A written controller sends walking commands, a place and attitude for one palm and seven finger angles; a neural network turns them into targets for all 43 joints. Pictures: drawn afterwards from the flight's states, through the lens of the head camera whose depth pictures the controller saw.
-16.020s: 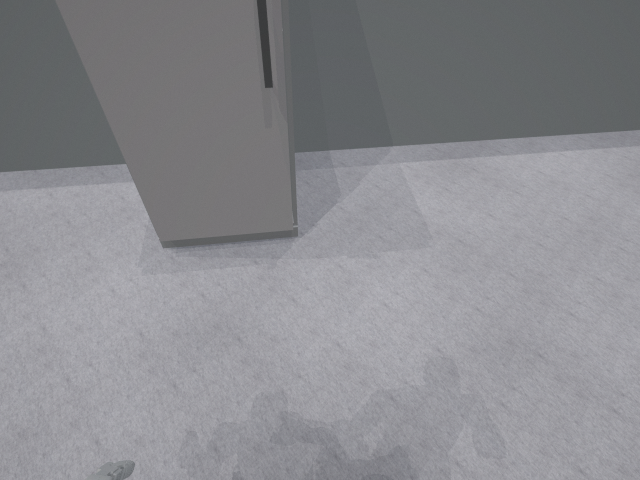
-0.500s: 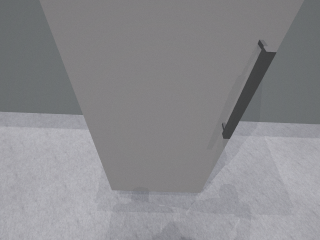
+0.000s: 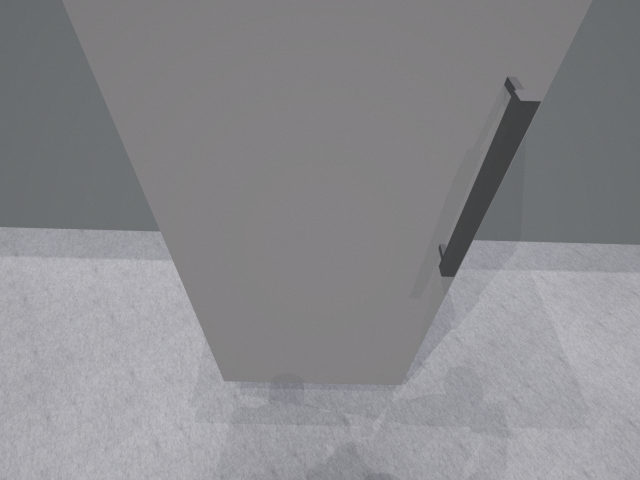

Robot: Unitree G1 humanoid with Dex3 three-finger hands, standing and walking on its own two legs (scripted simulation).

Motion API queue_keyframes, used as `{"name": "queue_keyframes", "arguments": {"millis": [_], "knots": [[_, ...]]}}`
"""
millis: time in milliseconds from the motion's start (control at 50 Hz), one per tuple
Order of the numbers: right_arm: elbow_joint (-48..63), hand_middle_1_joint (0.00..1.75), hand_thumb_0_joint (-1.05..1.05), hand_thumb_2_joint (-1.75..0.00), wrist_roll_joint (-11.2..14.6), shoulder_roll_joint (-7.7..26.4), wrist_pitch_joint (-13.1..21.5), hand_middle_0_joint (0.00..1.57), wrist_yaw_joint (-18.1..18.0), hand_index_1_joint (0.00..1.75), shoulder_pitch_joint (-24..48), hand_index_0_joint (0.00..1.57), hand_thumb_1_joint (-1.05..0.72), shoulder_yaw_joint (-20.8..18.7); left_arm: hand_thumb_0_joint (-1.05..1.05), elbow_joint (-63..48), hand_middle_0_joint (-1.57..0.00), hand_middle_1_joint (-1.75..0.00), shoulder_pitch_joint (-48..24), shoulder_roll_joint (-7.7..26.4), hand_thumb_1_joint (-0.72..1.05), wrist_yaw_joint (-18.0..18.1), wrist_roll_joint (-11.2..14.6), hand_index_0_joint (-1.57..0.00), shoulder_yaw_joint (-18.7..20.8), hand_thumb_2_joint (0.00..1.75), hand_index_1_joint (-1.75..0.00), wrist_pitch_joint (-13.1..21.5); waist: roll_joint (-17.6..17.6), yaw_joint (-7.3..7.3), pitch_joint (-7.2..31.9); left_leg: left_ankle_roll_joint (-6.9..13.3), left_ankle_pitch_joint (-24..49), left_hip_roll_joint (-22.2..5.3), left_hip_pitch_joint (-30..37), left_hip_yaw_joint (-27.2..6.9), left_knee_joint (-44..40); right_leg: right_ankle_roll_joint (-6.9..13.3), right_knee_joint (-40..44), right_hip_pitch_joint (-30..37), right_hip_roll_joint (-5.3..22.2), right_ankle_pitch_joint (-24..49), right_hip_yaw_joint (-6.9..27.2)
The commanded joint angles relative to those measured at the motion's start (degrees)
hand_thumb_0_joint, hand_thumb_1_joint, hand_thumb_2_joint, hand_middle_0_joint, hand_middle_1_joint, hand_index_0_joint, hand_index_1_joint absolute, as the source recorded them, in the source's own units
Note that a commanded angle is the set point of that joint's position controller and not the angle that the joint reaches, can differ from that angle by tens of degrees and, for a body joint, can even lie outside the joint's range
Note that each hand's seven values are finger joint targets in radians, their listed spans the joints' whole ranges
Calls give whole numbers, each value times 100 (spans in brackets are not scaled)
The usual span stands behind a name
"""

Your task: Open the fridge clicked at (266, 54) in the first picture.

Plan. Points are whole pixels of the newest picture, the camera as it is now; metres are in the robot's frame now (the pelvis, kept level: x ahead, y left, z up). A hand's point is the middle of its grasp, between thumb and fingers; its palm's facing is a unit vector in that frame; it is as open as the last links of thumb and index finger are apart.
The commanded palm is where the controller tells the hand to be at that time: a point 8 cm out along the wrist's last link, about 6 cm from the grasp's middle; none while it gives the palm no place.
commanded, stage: look again from close up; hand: right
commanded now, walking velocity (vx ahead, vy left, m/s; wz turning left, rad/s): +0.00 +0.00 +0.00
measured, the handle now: (474, 193) +0.47 -0.19 +0.12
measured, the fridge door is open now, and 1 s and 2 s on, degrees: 0 0 0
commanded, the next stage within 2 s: raise the hand to about handle height in 0.44 s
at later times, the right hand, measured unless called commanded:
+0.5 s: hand out of the picture +0.00 -0.18 -0.17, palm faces +0.02 +0.98 -0.20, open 7.3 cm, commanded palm none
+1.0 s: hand out of the picture +0.12 -0.21 -0.03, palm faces +0.09 +1.00 +0.02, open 8.8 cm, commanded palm +0.11 -0.27 -0.01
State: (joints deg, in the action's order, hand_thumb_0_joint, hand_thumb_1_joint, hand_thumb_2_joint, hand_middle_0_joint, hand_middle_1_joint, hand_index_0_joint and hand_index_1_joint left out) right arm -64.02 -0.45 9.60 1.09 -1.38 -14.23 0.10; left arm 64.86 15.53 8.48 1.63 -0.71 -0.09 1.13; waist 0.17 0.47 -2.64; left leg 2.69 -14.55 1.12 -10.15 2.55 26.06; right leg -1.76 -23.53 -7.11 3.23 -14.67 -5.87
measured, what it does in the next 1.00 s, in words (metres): lowers itself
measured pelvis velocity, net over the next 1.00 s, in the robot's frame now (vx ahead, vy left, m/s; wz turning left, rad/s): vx -0.04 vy -0.02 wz -0.06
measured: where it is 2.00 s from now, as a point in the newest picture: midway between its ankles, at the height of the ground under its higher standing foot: outside the picture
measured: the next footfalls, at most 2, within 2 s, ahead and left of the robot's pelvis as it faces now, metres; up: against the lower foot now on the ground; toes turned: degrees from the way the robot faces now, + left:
none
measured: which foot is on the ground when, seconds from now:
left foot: down 0.00-1.00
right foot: down 0.00-1.00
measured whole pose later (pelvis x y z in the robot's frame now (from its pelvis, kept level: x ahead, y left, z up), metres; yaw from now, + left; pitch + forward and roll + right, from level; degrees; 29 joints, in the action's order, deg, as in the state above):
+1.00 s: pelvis -0.04 -0.02 -0.06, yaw -4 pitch +7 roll +1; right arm -2.3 15.2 11.6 24.5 18.1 -29.0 -8.2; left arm 25.6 9.2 16.3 1.4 1.8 3.6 13.4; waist 2.1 2.0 5.6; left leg 1.6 -26.4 -2.0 -37.0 5.7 56.7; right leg 0.1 -57.7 -37.2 2.2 -27.3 -1.5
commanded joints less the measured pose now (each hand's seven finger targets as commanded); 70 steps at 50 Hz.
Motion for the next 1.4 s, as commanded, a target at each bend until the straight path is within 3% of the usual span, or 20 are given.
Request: {"name": "queue_keyframes", "arguments": {"millis": [0,500,520,540,560,580,600,620,640,660,680,720,780,860,940,960,1020,1200,1260,1380], "knots": [[207,30,0,-90,-24,650,80,20,-48,30,-269,20,-90,-117,0,-147,-20,-30,354,572,90,47,-25,-20,76,90,-30,71,-27,-20,-86,36,1239,-708,-106,-695,-490,254,397,-157,414,743,386],[201,30,0,-90,-28,633,75,20,-44,30,-281,20,-90,-109,0,-102,-20,-30,311,555,90,26,-27,-20,84,90,-30,54,10,-23,-169,19,764,-720,-244,-737,-628,253,446,-221,377,480,415],[-73,30,0,-90,-63,665,157,20,-285,30,-1000,20,-90,-112,0,-488,-20,-30,-339,745,90,-25,56,-20,153,90,-30,87,107,219,134,-285,3771,-1206,13,-1133,-451,84,-1013,-511,418,604,111],[8745,32,0,-89,1253,2018,1467,20,-165,32,3421,20,-88,-748,0,-2483,-20,-30,-170,1677,90,257,342,-20,153,90,-30,963,-971,-507,3041,-96,2673,-630,834,-695,19,304,-60,743,-328,1243,442],[8428,33,0,-88,920,2530,1404,20,-545,33,2438,20,-85,-1410,0,-2277,-20,-30,-659,1092,90,465,345,-20,39,90,-30,1370,-1460,-128,2403,-57,1551,-324,490,-570,194,298,-124,749,-242,1311,176],[7086,34,0,-87,865,417,661,21,-494,34,-408,21,-83,-77,0,-2490,-20,-30,-585,916,90,416,282,-20,107,90,-30,1645,-1371,-68,1760,-51,903,-229,87,-77,245,316,2,236,-180,1371,278],[6394,36,0,-86,1101,-74,401,21,-453,36,-696,21,-81,-40,0,-2262,-20,-30,-477,1032,90,419,413,-20,123,90,-30,1729,-569,-206,1008,-163,662,-223,-437,134,111,262,-172,-167,-152,1002,405],[6802,37,0,-85,1166,68,676,21,-321,37,-82,21,-78,-18,0,-2615,-20,-30,-551,1237,90,381,383,-20,196,90,-30,1824,-65,-404,229,-247,252,-228,-1011,178,69,287,-367,-587,-183,487,571],[6424,39,0,-84,1164,222,1002,21,-169,39,-128,21,-76,-262,0,-2676,-20,-30,-472,1311,90,359,276,-20,304,90,-30,1885,616,-469,104,-300,-351,-221,-1484,196,78,288,-629,-994,-243,62,551],[5822,40,0,-83,1206,154,1323,21,87,40,-924,21,-74,-459,0,-2871,-20,-30,-508,1286,90,286,258,-20,383,90,-30,1911,964,-229,-41,-268,-768,-218,-1670,180,191,235,-837,-1386,-285,-164,523],[5412,42,0,-82,1285,-155,1694,21,442,42,-1566,21,-71,-331,0,-3053,-20,-30,-549,1245,90,190,200,-20,387,90,-30,1925,1365,-37,73,-260,-978,-203,-1837,184,492,182,-1078,-1847,-346,-273,495],[5130,45,0,-80,1485,-4,2510,22,1221,45,-2181,22,-67,-622,0,-3413,-20,-30,-731,1285,90,6,183,-20,494,90,-30,1869,1643,163,219,-218,-1102,-223,-1994,-4,977,107,-1623,-2607,-415,-437,424],[5336,50,0,-77,1479,753,3217,22,2279,50,-2105,22,-60,-1146,0,-4105,-20,-30,-949,1425,90,-233,204,-20,588,90,-30,1694,626,246,711,-69,-476,-345,-1871,-257,1553,115,-2267,-2857,-533,-224,284],[6814,55,0,-73,1854,1069,2860,23,2265,55,-1240,23,-50,-1604,0,-4594,-20,-30,-876,1308,90,-95,275,-20,524,90,-30,1442,-4,346,1445,-137,-598,-264,-1935,-331,1899,227,-2428,-2969,-511,-237,291],[8603,62,0,-69,1698,1016,3027,24,1798,62,-308,24,-41,-1254,0,-4615,-20,-30,-532,1189,90,19,226,-20,410,90,-30,1407,-731,-102,1768,-132,-35,-112,-2349,-136,2120,309,-2585,-2428,-332,60,545],[8845,63,0,-68,1637,992,3086,24,1784,63,30,24,-39,-1008,0,-4551,-20,-30,-441,1226,90,45,184,-20,352,90,-30,1421,-621,-292,1622,-130,-23,-71,-2544,-95,2183,337,-2654,-2446,-281,46,641],[8508,68,0,-65,1512,940,2964,24,1917,68,94,24,-32,-695,0,-4366,-20,-30,-412,1281,90,107,238,-20,273,90,-30,1522,-825,-456,1332,-138,-587,-53,-2843,-39,2009,332,-2584,-2494,-240,-462,779],[7848,81,0,-56,1958,1537,1495,26,2125,81,-546,26,-11,-1884,0,-4356,-20,-30,-746,1196,90,258,363,-20,134,90,-30,1600,-242,113,1743,-169,-506,-109,-1656,100,1516,274,-1885,-2340,-247,-236,800],[7885,86,0,-53,2050,1531,1535,26,2028,86,-417,26,-4,-1963,0,-4308,-20,-30,-749,1190,90,260,324,-20,94,90,-30,1687,-17,151,1531,-165,-414,-79,-1532,150,1445,263,-1732,-2314,-240,-107,820],[7728,94,0,-47,2025,1660,1580,27,2231,94,158,27,10,-1868,0,-4156,-20,-30,-551,1348,90,282,387,-20,87,90,-30,1911,-220,-22,1236,-192,-734,-110,-1623,77,1125,280,-1500,-2067,-233,-407,779]]}}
